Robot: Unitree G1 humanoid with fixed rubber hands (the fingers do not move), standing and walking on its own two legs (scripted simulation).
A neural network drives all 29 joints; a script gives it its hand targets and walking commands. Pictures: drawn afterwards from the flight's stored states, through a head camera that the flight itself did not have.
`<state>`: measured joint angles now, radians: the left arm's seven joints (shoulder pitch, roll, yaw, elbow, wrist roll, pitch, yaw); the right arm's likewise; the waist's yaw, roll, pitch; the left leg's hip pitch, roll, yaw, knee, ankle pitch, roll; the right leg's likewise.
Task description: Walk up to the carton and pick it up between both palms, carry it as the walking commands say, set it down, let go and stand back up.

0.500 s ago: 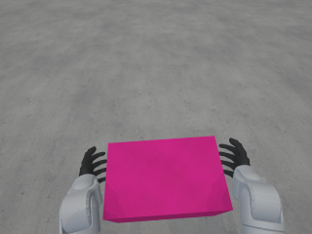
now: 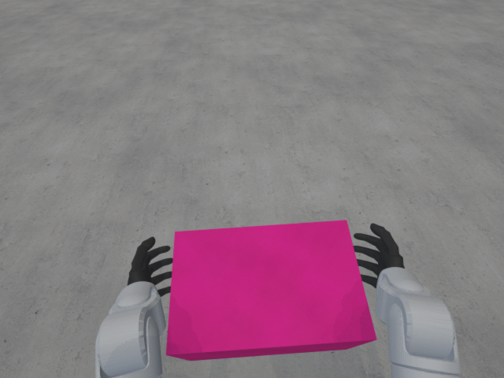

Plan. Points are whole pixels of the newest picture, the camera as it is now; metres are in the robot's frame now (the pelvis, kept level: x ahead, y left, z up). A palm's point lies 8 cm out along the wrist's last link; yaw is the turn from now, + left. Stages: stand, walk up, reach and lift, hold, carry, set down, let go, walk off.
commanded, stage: carry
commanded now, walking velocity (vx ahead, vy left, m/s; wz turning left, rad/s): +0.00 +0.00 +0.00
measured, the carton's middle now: (265, 293) +0.29 +0.00 +0.00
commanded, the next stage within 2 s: none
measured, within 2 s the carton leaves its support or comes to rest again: neither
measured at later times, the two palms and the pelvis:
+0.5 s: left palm (141, 291) +0.25 +0.18 +0.09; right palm (392, 276) +0.25 -0.17 +0.09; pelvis +0.00 +0.00 +0.00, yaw -1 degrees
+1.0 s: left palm (174, 292) +0.25 +0.13 +0.08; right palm (442, 330) +0.18 -0.21 +0.08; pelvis -0.02 +0.01 -0.02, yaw -11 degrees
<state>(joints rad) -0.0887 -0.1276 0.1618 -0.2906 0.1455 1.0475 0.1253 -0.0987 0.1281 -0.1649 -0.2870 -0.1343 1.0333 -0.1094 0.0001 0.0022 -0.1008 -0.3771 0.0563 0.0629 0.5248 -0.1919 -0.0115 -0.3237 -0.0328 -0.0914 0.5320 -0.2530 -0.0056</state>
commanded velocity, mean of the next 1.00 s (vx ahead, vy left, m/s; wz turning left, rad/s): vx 0.00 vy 0.00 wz -0.24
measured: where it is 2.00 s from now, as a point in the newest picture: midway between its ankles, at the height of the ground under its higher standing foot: outside the picture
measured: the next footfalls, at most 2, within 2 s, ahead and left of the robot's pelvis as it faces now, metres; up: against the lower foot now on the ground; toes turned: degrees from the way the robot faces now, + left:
none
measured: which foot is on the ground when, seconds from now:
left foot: down 0.00-1.00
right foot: down 0.00-1.00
